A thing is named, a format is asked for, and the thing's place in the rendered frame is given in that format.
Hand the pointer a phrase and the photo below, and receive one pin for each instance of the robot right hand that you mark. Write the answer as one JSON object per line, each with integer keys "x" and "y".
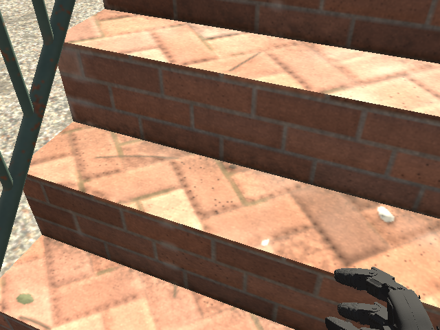
{"x": 404, "y": 309}

